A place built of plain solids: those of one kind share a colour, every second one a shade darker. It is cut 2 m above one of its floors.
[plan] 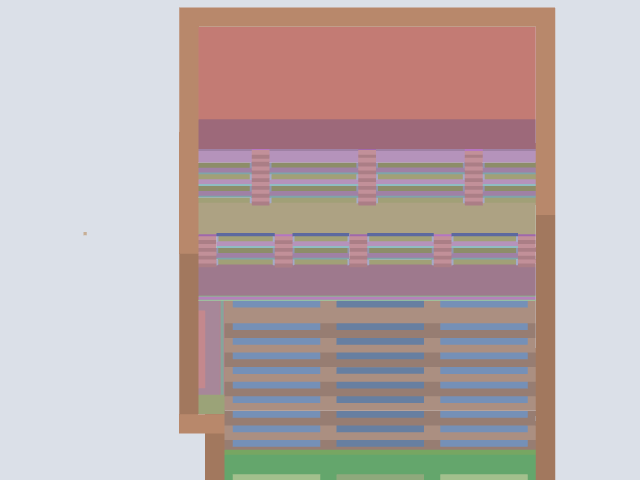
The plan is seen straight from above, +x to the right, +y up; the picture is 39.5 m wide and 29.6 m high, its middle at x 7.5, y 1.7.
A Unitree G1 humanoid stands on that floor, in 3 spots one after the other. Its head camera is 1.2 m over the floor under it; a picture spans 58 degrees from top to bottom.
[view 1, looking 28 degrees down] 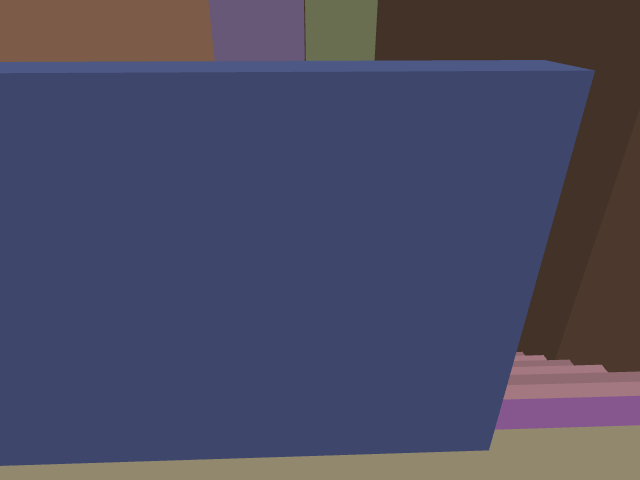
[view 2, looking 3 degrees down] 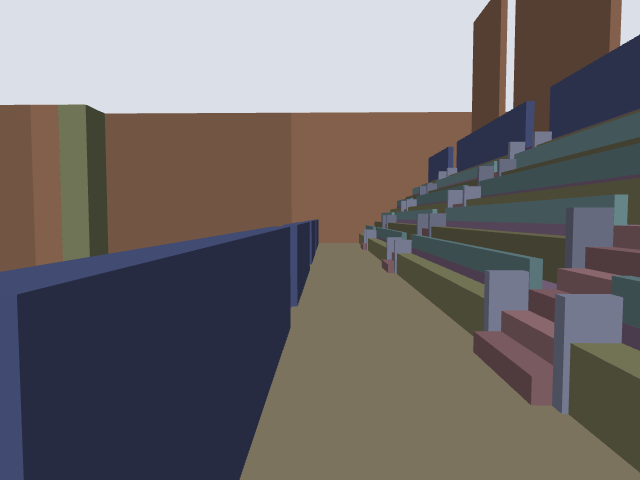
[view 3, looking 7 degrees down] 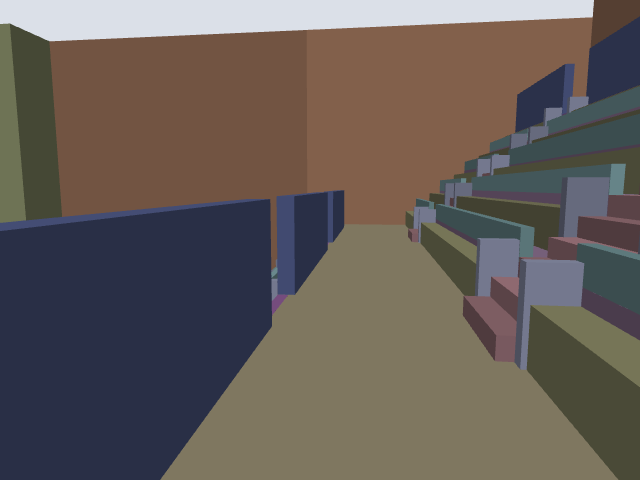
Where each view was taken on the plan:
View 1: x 1.66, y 2.98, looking -92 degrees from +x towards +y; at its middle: rail_lean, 0.97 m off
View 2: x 20.26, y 2.53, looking -179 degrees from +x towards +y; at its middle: wall_plaster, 20.28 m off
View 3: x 13.96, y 2.98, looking -173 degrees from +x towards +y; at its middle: rail_lean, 7.05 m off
